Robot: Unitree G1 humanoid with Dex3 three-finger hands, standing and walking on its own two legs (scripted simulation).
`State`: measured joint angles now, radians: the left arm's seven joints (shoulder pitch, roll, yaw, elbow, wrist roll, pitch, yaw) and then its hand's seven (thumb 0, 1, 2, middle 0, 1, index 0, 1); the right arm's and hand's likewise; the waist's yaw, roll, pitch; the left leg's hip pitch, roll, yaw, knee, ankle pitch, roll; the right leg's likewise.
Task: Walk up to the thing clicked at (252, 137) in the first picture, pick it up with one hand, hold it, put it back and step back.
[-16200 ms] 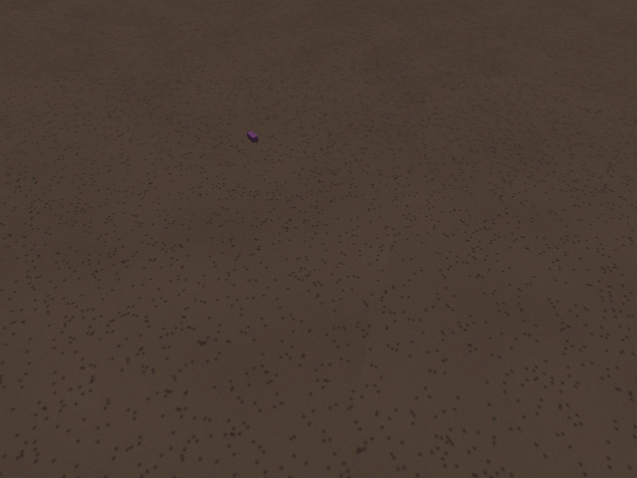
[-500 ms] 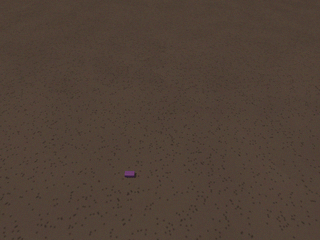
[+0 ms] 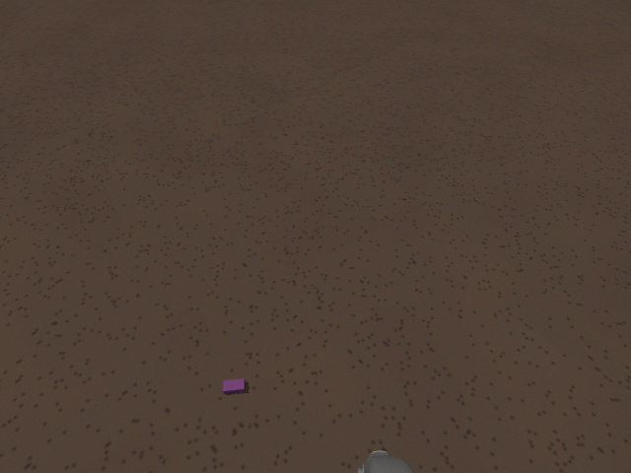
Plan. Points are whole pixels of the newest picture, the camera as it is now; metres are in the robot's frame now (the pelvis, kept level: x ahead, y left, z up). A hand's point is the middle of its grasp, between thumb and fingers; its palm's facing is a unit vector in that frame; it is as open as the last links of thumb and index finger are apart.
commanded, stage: walk up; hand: left
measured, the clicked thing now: (234, 386) +0.50 +0.24 -0.76
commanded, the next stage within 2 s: none
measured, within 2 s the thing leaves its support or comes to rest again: neither
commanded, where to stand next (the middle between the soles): +0.18 -0.04 m, yaw +3 degrees
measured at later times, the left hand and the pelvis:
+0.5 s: hand (169, 443) +0.21 +0.22 -0.16, palm faces +0.02 -0.94 -0.34, open 7.4 cm; pelvis +0.13 -0.04 -0.02, yaw +2 degrees
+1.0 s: hand out of the picture +0.13 +0.24 -0.14, palm faces +0.03 -0.88 -0.47, open 7.4 cm; pelvis +0.10 -0.05 -0.01, yaw +3 degrees
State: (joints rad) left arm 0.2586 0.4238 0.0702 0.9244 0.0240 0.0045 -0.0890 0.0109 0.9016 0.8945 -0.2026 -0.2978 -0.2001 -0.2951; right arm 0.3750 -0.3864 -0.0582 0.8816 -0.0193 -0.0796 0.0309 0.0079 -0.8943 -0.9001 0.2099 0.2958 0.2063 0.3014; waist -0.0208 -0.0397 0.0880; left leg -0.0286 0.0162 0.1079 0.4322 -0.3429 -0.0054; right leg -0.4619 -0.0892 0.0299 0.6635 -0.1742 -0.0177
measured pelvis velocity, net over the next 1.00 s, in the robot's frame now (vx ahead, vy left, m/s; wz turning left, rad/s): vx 0.10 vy -0.05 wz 0.05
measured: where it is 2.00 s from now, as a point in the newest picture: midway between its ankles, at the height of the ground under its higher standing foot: outside the picture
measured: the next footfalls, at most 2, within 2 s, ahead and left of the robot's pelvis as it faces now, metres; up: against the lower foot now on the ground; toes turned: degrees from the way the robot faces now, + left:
right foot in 0.06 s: +0.14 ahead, -0.17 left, +0.00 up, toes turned +0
left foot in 0.48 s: +0.24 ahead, +0.07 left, +0.00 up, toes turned +2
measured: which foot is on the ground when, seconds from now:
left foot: down 0.00-0.10, up 0.12-0.46, down 0.48-0.78, up 0.80-1.00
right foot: up 0.00-0.04, down 0.06-1.00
